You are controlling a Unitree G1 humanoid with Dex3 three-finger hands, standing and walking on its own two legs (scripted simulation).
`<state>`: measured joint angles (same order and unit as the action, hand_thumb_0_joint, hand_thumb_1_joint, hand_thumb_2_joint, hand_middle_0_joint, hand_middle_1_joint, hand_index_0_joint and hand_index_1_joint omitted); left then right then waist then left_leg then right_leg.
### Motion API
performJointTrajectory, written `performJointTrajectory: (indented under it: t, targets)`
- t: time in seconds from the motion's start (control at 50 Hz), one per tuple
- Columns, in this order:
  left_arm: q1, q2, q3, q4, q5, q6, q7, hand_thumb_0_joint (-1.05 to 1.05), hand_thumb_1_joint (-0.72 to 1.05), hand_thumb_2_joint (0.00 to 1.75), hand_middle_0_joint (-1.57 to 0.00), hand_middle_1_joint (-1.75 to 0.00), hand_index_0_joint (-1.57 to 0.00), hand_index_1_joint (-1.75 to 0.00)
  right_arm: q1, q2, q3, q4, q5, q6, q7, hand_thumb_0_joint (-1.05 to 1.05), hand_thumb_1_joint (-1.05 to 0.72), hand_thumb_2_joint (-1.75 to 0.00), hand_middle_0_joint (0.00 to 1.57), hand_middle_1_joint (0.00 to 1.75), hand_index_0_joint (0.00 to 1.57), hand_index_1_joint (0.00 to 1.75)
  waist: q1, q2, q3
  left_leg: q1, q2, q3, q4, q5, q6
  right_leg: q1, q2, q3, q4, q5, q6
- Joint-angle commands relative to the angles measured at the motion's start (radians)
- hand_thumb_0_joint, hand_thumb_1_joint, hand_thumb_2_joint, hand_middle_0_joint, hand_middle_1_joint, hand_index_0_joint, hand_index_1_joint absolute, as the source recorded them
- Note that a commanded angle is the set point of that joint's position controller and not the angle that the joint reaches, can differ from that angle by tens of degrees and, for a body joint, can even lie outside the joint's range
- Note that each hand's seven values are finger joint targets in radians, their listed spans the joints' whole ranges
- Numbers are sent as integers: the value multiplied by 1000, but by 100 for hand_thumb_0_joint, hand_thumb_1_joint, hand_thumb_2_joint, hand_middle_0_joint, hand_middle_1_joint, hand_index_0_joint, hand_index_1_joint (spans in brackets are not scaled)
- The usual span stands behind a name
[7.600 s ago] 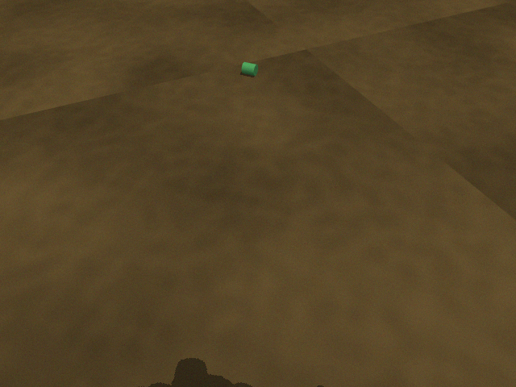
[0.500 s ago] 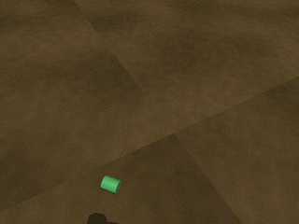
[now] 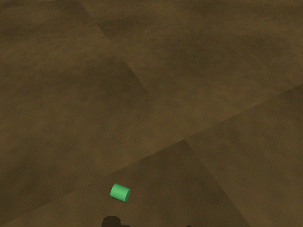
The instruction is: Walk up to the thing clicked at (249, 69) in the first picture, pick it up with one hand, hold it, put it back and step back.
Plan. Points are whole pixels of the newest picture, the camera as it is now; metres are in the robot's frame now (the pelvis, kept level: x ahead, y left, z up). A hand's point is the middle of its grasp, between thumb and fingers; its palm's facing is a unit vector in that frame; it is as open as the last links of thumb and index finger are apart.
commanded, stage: walk up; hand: left
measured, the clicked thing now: (120, 192) +0.46 +0.24 -0.74
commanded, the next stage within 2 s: stand in 0.80 s
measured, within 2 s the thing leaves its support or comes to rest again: neither
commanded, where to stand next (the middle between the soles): +0.04 +0.00 m, yaw +0 degrees
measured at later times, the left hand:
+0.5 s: hand out of the picture +0.09 +0.25 -0.16, palm faces -0.01 -0.95 -0.31, open 7.4 cm
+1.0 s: hand out of the picture +0.08 +0.26 -0.16, palm faces -0.01 -0.95 -0.33, open 7.4 cm
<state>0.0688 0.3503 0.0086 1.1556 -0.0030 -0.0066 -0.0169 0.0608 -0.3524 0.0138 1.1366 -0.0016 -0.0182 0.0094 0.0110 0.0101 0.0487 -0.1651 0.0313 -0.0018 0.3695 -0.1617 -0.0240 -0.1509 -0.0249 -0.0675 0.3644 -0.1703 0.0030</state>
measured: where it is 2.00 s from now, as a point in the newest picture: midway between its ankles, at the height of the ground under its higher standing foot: outside the picture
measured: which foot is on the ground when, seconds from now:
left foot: down 0.00-1.00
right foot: down 0.00-1.00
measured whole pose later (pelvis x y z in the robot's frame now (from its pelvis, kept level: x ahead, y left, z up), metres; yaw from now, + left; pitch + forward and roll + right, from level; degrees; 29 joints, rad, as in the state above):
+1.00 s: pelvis +0.01 +0.01 +0.00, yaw +0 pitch -2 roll +0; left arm 0.10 0.34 0.01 1.17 0.01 0.00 -0.01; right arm 0.08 -0.35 0.01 1.15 -0.01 -0.01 0.01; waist 0.00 0.00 0.04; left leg -0.13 0.02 0.00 0.33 -0.15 -0.02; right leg -0.12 -0.03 -0.06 0.32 -0.16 0.01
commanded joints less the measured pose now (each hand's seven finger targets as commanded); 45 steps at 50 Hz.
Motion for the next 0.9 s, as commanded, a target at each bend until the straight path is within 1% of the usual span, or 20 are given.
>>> performJointTrajectory:
  t: [0.0, 0.04, 0.06, 0.1, 0.16, 0.22, 0.3, 0.36, 0.46, 0.5, 0.54, 0.58, 0.64, 0.66, 0.76, 0.78, 0.8, 0.84, 0.86, 0.88]
  targets:
    - [-42, 208, 39, -48, 4, -20, 15, 0, 90, 90, -20, -30, -20, -30, -44, -217, -45, -40, -1, -22, -17, 0, -90, -90, 20, 30, 20, 30, -3, -19, -79, 9, 99, -92, -74, 80, 44, 35, -120, 120, -94, 50, -17]
    - [-49, 208, 41, -48, 4, -20, 14, 0, 90, 90, -20, -30, -20, -30, -45, -216, -44, -36, -2, -22, -17, 0, -90, -90, 20, 30, 20, 30, -3, -12, -77, 0, 98, -93, -85, 66, 41, 43, -120, 121, -96, 46, -14]
    - [-59, 211, 43, -46, 6, -18, 14, 0, 90, 90, -20, -30, -20, -30, -43, -217, -47, -33, -3, -23, -18, 0, -90, -90, 20, 30, 20, 30, -9, -7, -77, -5, 98, -94, -92, 70, 39, 49, -118, 116, -93, 39, -18]
    - [-44, 205, 43, -47, 6, -18, 14, 0, 90, 90, -20, -30, -20, -30, -49, -217, -47, -34, -2, -25, -18, 0, -90, -90, 20, 30, 20, 30, -2, 1, -94, 15, 103, -92, -87, 93, 41, 56, -117, 112, -95, 55, -18]
    - [-69, 207, 46, -49, 8, -17, 13, 0, 90, 90, -20, -30, -20, -30, -38, -213, -44, -28, -4, -26, -19, 0, -90, -90, 20, 30, 20, 30, -9, -1, -87, -15, 96, -92, -101, 64, 37, 76, -119, 116, -95, 50, -16]
    - [-54, 204, 46, -45, 8, -15, 13, 0, 90, 90, -20, -30, -20, -30, -45, -218, -47, -28, -5, -26, -19, 0, -90, -90, 20, 30, 20, 30, -4, 8, -95, 2, 100, -93, -101, 75, 41, 76, -117, 110, -93, 57, -16]
    - [-62, 199, 47, -48, 7, -14, 12, 0, 90, 90, -20, -30, -20, -30, -29, -216, -45, -25, -6, -27, -20, 0, -90, -90, 20, 30, 20, 30, -8, 8, -96, -6, 100, -95, -105, 72, 39, 85, -117, 109, -94, 52, -14]
    - [-60, 200, 49, -47, 8, -13, 13, 0, 90, 90, -20, -30, -20, -30, -22, -210, -45, -26, -6, -27, -21, 0, -90, -90, 20, 30, 20, 30, -9, -1, -96, 8, 100, -89, -99, 93, 38, 71, -114, 110, -94, 55, -16]
    - [-54, 193, 46, -47, 7, -11, 11, 0, 90, 90, -20, -30, -20, -30, -21, -218, -45, -26, -7, -24, -21, 0, -90, -90, 20, 30, 20, 30, -10, -2, -71, -6, 95, -96, -111, 31, 41, 55, -111, 115, -103, 24, -15]
    - [-52, 193, 48, -42, 9, -10, 11, 0, 90, 90, -20, -30, -20, -30, -22, -219, -46, -24, -7, -25, -21, 0, -90, -90, 20, 30, 20, 30, -10, 7, -78, -11, 101, -101, -116, 30, 43, 70, -111, 108, -99, 23, -16]
    - [-42, 195, 48, -41, 9, -12, 11, 0, 90, 90, -20, -30, -20, -30, -23, -215, -45, -28, -6, -24, -21, 0, -90, -90, 20, 30, 20, 30, -8, -5, -79, 2, 98, -97, -109, 43, 44, 60, -111, 110, -106, 18, -14]
    - [-46, 197, 49, -44, 10, -13, 11, 0, 90, 90, -20, -30, -20, -30, -18, -209, -42, -31, -6, -23, -19, 0, -90, -90, 20, 30, 20, 30, -10, -13, -70, -4, 89, -92, -105, 27, 40, 54, -114, 116, -109, 21, -12]
    - [-42, 198, 50, -43, 8, -11, 11, 0, 90, 90, -20, -30, -20, -30, -22, -212, -46, -30, -5, -22, -20, 0, -90, -90, 20, 30, 20, 30, -11, -16, -61, 10, 89, -95, -104, 32, 40, 31, -111, 118, -115, 5, -14]
    - [-38, 195, 50, -43, 10, -12, 12, 0, 90, 90, -20, -30, -20, -30, -19, -214, -47, -32, -5, -22, -20, 0, -90, -90, 20, 30, 20, 30, -13, -10, -75, 22, 95, -94, -101, 44, 42, 38, -111, 112, -115, 3, -16]
    - [-36, 196, 50, -47, 11, -13, 12, 0, 90, 90, -20, -30, -20, -30, -23, -211, -47, -30, -6, -21, -19, 0, -90, -90, 20, 30, 20, 30, -10, -6, -78, 14, 92, -91, -106, 44, 40, 53, -114, 114, -110, 34, -14]
    - [-25, 199, 42, -52, 17, -17, 15, 0, 90, 90, -20, -30, -20, -30, -27, -208, -45, -39, -12, -18, -19, 0, -90, -90, 20, 30, 20, 30, -9, 23, -82, 21, 102, -91, -101, 78, 36, 56, -125, 118, -105, 63, -15]
    - [-26, 205, 44, -51, 14, -19, 17, 0, 90, 90, -20, -30, -20, -30, -28, -203, -44, -41, -12, -18, -18, 0, -90, -90, 20, 30, 20, 30, -10, 17, -89, 29, 103, -94, -101, 112, 34, 61, -125, 117, -99, 74, -15]
    - [-12, 202, 42, -48, 14, -22, 18, 0, 90, 90, -20, -30, -20, -30, -33, -208, -46, -41, -11, -17, -18, 0, -90, -90, 20, 30, 20, 30, -6, 16, -99, 48, 106, -92, -89, 131, 38, 63, -125, 114, -101, 101, -13]
    - [-20, 207, 41, -49, 13, -22, 18, 0, 90, 90, -20, -30, -20, -30, -21, -200, -42, -40, -10, -16, -18, 0, -90, -90, 20, 30, 20, 30, -13, 4, -87, 36, 102, -92, -99, 122, 33, 54, -122, 113, -103, 84, -10]
    - [-21, 204, 39, -49, 12, -22, 19, 0, 90, 90, -20, -30, -20, -30, -26, -206, -43, -41, -9, -15, -17, 0, -90, -90, 20, 30, 20, 30, -11, 0, -77, 37, 102, -94, -100, 103, 33, 49, -119, 111, -104, 61, -11]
